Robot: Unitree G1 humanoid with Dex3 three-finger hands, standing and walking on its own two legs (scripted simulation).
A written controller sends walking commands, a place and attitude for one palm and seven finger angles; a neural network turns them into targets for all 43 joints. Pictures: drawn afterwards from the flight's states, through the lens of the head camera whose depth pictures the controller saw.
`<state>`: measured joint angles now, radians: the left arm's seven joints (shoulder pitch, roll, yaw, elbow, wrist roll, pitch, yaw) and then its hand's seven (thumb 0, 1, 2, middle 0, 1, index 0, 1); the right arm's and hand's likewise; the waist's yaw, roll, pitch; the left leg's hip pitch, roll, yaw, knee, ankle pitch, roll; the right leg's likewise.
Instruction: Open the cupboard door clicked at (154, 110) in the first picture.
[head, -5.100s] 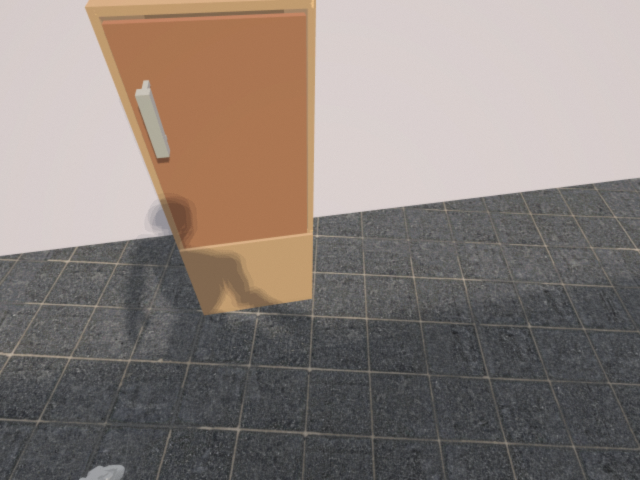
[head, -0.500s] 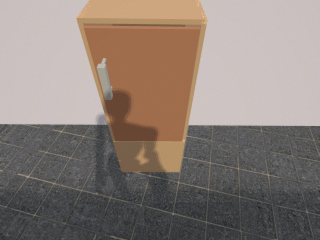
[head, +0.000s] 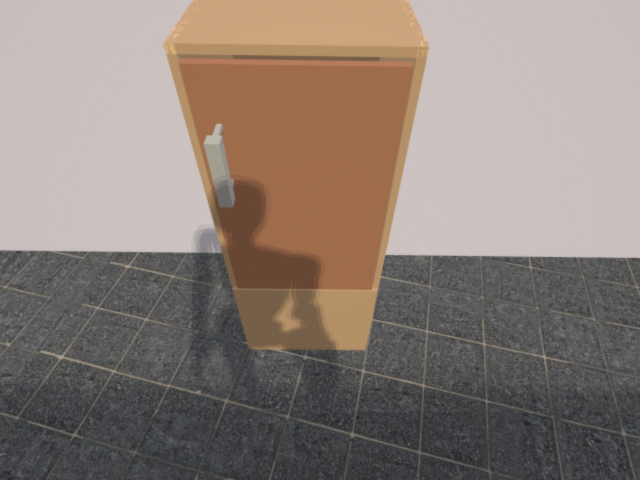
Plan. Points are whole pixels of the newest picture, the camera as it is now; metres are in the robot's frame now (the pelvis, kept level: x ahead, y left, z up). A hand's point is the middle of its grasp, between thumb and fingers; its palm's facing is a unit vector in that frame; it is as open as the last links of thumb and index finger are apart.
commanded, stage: shuffle to correct the standing spot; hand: left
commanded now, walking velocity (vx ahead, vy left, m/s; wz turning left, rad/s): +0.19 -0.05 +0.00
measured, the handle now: (222, 166) +0.60 +0.21 +0.05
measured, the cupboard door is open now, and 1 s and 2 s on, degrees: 0 0 0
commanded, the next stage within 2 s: come to a stop and stand still in 0.12 s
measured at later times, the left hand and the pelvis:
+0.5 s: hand out of the picture +0.03 +0.14 -0.18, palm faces +0.08 -0.98 -0.16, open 7.4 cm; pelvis +0.07 -0.01 +0.00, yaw +0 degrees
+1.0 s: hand out of the picture +0.07 +0.17 -0.17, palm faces +0.00 -0.98 -0.22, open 7.4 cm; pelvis +0.00 -0.01 -0.01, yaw +0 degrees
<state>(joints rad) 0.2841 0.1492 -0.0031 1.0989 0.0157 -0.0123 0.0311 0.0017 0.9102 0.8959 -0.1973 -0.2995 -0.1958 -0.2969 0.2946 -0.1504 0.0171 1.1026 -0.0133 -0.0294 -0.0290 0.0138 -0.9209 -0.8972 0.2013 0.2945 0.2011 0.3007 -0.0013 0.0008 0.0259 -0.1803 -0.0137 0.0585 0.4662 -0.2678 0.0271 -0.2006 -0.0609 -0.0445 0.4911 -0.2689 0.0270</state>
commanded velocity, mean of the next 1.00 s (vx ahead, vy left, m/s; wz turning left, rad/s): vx -0.01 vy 0.00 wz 0.00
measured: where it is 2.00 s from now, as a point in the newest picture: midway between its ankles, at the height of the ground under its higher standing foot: outside the picture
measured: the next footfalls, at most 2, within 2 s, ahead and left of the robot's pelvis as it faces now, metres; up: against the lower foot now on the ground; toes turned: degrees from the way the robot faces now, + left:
none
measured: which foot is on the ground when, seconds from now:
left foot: down 0.00-1.00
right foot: down 0.00-1.00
